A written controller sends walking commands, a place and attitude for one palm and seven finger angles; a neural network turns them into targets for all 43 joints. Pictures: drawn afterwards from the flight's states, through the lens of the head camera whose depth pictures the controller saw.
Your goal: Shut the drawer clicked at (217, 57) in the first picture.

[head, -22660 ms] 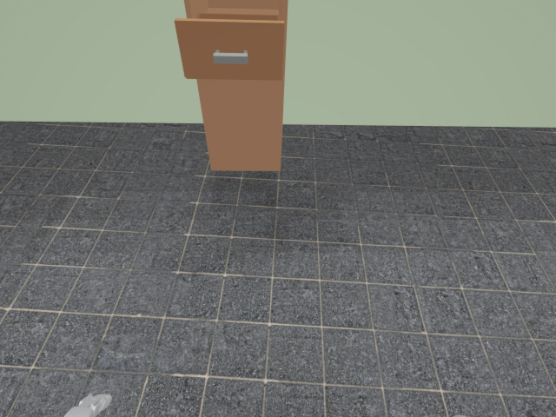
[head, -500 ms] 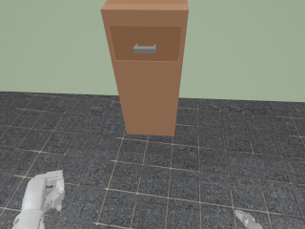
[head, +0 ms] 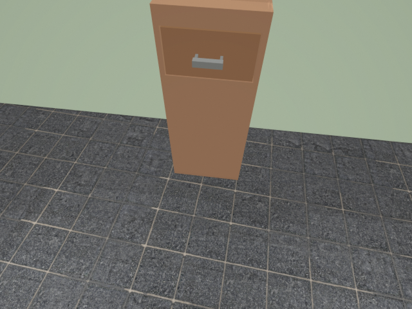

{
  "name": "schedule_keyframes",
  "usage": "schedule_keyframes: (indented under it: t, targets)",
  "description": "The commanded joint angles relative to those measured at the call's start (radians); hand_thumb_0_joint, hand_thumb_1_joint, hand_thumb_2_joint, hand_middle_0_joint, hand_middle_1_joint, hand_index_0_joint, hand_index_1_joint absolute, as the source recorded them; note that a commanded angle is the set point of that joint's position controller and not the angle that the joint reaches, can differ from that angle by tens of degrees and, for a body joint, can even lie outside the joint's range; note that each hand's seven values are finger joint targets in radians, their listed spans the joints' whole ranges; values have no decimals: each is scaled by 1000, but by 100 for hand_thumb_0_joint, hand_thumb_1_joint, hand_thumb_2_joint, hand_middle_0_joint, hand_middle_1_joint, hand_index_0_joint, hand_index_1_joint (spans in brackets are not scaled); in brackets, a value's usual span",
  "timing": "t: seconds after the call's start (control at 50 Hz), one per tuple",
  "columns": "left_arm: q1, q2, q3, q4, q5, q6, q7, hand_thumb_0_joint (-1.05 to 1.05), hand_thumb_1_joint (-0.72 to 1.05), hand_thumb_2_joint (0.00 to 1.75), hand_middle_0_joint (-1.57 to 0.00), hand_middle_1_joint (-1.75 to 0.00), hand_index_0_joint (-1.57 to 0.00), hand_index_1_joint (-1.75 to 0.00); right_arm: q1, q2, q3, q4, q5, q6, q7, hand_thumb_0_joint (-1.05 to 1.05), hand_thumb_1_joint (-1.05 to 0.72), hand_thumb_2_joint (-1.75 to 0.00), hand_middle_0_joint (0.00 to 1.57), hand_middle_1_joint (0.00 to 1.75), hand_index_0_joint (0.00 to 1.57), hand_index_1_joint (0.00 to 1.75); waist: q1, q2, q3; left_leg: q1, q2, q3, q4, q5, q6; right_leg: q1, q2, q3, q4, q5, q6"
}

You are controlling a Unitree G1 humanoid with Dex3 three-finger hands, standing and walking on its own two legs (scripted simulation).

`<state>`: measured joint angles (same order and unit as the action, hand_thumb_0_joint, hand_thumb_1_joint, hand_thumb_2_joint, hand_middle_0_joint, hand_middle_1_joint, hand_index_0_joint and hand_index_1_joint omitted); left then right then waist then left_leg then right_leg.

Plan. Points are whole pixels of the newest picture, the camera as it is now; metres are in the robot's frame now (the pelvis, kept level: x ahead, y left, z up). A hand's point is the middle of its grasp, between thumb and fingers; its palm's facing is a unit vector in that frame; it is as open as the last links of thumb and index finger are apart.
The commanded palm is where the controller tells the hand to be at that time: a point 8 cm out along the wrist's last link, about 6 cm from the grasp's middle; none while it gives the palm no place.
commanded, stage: let the arm hang, fingers relaxed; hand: left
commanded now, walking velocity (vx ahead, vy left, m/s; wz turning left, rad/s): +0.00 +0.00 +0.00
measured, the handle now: (208, 60) +0.88 +0.05 +0.00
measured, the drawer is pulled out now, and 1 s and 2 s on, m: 0.00 0.00 0.00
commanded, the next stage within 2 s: look to check the result in 0.48 s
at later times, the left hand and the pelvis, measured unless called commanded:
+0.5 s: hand out of the picture +0.01 +0.16 -0.18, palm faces +0.01 -0.99 -0.17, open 7.4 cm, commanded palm none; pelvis +0.01 -0.01 +0.00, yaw -1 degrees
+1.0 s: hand out of the picture +0.02 +0.15 -0.17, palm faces +0.01 -0.98 -0.18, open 7.4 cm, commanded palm none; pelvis +0.01 -0.02 +0.00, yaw -1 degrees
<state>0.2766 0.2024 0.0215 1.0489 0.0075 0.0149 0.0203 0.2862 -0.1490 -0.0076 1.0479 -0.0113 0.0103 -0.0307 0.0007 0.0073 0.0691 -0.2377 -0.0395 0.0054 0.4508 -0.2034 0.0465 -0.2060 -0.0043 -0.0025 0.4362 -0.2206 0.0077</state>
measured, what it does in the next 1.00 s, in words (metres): stands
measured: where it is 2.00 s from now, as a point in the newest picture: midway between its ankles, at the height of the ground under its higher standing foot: outside the picture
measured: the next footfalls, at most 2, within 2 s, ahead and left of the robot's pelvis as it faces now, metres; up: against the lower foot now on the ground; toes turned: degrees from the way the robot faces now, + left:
none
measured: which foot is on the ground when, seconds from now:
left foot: down 0.00-1.00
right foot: down 0.00-1.00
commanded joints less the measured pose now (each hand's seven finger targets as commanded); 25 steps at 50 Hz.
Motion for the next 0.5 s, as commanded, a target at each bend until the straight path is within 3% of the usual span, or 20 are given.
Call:
schedule_keyframes:
  t: [0.0,0.1,0.48]
  targets:
    - [23,69,5,2,1,-20,11,0,90,90,-20,-30,-20,-30,43,-107,-20,-14,-4,-20,-6,0,-90,-90,20,30,20,30,-5,2,-33,46,139,-123,-124,80,11,-2,-76,61,-75,36,-46]
    - [33,53,0,47,2,-20,13,0,90,90,-20,-30,-20,-30,47,-95,-17,22,-6,-16,-6,0,-90,-90,20,30,20,30,-8,-3,20,32,131,-118,-143,16,7,-24,-75,73,-95,3,-48]
    - [53,26,2,86,0,-29,18,0,90,90,-20,-30,-20,-30,71,-68,-16,70,-5,-19,-12,0,-90,-90,20,30,20,30,-10,7,19,54,126,-93,-129,37,-1,-19,-74,86,-107,15,-51]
